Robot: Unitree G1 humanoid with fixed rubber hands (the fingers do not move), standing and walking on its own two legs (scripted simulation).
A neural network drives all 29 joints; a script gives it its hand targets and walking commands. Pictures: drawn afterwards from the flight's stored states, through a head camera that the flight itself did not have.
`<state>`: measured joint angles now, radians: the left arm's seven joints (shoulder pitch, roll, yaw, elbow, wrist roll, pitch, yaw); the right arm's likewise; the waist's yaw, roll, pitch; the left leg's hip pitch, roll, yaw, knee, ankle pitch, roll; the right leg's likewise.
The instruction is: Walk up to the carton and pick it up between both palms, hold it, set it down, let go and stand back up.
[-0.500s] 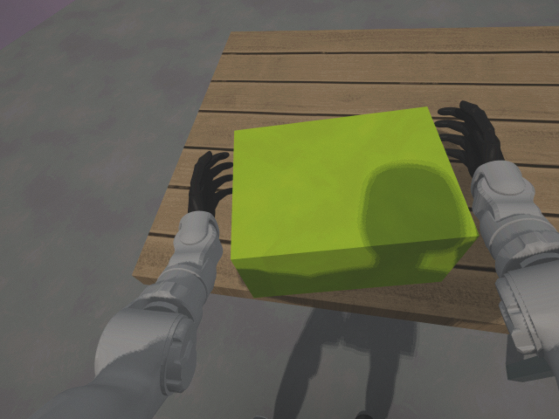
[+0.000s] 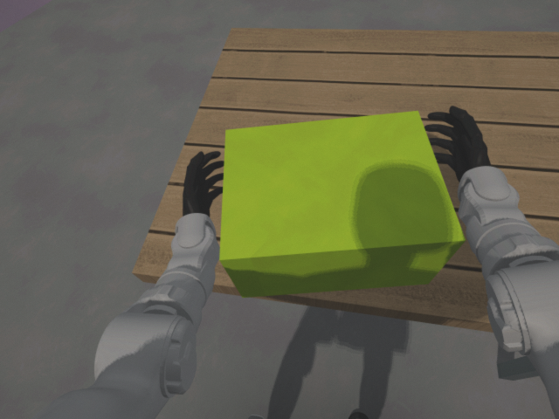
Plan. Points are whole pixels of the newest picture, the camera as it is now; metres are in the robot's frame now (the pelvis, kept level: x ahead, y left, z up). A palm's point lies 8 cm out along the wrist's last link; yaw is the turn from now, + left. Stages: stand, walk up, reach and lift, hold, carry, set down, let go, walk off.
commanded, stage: reach and lift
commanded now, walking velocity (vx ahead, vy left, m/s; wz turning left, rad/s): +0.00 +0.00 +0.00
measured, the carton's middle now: (327, 207) +0.44 +0.03 -0.01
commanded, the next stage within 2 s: none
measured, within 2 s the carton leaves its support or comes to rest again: leaves its support in 1.66 s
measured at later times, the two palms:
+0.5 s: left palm (197, 211) +0.39 +0.22 +0.02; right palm (467, 163) +0.49 -0.16 +0.07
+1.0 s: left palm (197, 212) +0.39 +0.22 +0.03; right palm (470, 163) +0.48 -0.16 +0.07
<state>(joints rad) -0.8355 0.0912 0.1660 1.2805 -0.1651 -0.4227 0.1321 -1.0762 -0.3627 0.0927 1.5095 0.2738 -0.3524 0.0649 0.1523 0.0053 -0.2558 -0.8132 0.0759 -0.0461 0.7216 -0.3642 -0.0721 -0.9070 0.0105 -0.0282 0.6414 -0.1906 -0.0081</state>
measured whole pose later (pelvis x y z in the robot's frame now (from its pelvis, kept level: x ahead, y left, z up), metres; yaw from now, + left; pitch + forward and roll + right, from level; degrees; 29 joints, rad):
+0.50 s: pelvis +0.02 +0.01 +0.03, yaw +1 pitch +22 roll -1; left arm -0.72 0.01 0.44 1.18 0.08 -0.53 0.09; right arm -0.99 -0.31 -0.30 1.48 -0.15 -0.47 0.07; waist 0.11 0.00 -0.16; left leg -0.60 0.07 -0.02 0.49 -0.28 -0.06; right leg -0.68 0.00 -0.03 0.40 -0.11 0.00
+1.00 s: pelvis +0.02 +0.01 +0.03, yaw +1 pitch +22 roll -1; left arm -0.66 -0.03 0.47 1.09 0.15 -0.54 0.09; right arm -0.91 -0.30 -0.28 1.40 -0.18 -0.51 0.04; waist 0.08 -0.02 -0.16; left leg -0.57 0.07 -0.01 0.43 -0.25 -0.05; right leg -0.63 0.00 -0.04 0.32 -0.08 0.01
